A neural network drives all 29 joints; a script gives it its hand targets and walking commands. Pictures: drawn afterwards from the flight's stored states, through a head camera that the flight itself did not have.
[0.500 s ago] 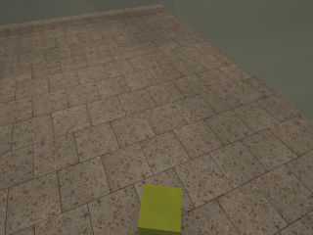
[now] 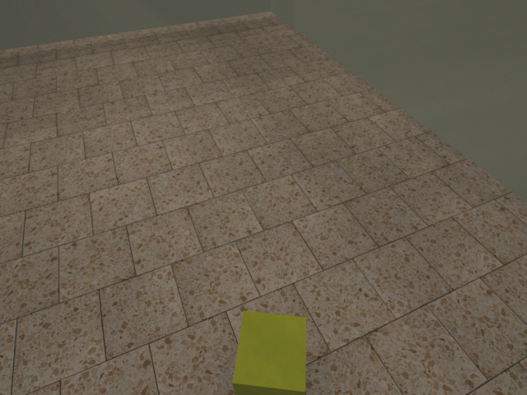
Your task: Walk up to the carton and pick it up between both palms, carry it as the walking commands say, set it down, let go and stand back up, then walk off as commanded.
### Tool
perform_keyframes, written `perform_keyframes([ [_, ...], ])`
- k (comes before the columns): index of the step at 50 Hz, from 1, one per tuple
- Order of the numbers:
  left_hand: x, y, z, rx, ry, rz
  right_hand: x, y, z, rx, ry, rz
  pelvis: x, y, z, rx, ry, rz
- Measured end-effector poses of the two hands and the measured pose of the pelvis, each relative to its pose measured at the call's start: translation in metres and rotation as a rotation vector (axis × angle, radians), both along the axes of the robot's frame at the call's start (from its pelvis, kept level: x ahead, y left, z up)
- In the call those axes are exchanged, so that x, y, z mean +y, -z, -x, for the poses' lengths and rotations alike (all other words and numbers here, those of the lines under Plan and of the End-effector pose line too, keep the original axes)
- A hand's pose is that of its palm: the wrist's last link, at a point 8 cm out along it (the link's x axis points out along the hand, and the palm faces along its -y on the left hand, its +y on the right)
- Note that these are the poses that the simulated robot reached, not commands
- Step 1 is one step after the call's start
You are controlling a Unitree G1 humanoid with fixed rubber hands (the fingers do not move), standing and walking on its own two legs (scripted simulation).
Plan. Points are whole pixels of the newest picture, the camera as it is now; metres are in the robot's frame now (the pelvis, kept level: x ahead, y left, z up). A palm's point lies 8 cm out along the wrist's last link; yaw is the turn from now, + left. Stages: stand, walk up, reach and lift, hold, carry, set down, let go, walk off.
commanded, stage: walk up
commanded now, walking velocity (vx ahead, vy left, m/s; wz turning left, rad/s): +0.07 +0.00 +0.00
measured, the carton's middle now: (270, 361) +0.37 +0.00 -0.64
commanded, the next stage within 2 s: stand in 0.04 s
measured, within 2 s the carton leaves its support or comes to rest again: neither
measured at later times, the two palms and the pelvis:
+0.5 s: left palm out of the picture +0.16 +0.23 -0.12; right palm out of the picture +0.16 -0.22 -0.13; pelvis -0.03 +0.01 -0.02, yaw +2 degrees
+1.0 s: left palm (154, 385) +0.20 +0.21 -0.18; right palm out of the picture +0.18 -0.20 -0.18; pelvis -0.13 +0.02 -0.09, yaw +2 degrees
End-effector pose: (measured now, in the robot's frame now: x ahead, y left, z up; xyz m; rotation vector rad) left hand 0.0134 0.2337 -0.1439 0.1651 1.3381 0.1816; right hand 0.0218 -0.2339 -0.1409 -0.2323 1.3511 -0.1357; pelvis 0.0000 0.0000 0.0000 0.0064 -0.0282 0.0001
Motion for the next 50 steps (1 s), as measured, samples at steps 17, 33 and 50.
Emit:
perform_keyframes([
  [17, -0.001, -0.001, -0.056, -0.116, -0.028, 0.023, 0.000, -0.001, -0.037, -0.102, 0.091, -0.029, 0.002, 0.011, 0.007, 0.116, -0.015, 0.001],
  [33, -0.009, 0.011, -0.096, -0.102, 0.062, 0.072, 0.038, 0.010, -0.082, -0.116, 0.065, -0.093, 0.012, 0.028, 0.044, 0.342, -0.053, 0.023],
  [50, -0.021, 0.036, -0.186, -0.310, 0.105, 0.070, 0.037, 0.040, -0.154, -0.344, 0.074, -0.131, 0.024, 0.090, 0.132, 0.341, -0.036, 0.025],
])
